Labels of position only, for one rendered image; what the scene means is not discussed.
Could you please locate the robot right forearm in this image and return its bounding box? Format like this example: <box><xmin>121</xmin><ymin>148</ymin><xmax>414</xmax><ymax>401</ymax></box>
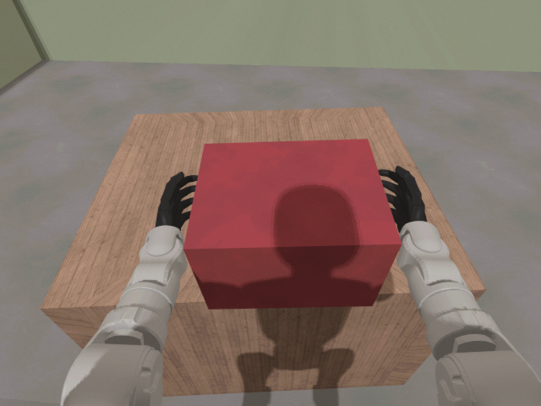
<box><xmin>396</xmin><ymin>221</ymin><xmax>541</xmax><ymax>387</ymax></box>

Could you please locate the robot right hand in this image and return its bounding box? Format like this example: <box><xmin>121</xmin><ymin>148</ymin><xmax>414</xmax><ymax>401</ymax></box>
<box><xmin>378</xmin><ymin>166</ymin><xmax>427</xmax><ymax>233</ymax></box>

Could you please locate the pedestal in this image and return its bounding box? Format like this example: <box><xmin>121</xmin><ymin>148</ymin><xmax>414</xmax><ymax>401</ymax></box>
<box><xmin>40</xmin><ymin>107</ymin><xmax>487</xmax><ymax>397</ymax></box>

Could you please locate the robot left hand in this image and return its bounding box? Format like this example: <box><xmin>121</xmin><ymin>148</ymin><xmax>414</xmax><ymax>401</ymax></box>
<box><xmin>155</xmin><ymin>172</ymin><xmax>198</xmax><ymax>231</ymax></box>

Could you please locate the robot left forearm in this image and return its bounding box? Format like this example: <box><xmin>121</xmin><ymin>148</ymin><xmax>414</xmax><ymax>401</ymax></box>
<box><xmin>60</xmin><ymin>225</ymin><xmax>187</xmax><ymax>406</ymax></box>

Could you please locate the right robot upper arm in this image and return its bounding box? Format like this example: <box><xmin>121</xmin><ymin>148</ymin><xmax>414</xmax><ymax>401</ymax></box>
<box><xmin>435</xmin><ymin>350</ymin><xmax>541</xmax><ymax>406</ymax></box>

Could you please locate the left robot upper arm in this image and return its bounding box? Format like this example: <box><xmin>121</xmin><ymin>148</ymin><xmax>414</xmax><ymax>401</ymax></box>
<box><xmin>63</xmin><ymin>343</ymin><xmax>163</xmax><ymax>406</ymax></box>

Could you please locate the carton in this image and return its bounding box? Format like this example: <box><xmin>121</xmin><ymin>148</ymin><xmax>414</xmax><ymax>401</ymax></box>
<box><xmin>183</xmin><ymin>139</ymin><xmax>402</xmax><ymax>310</ymax></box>

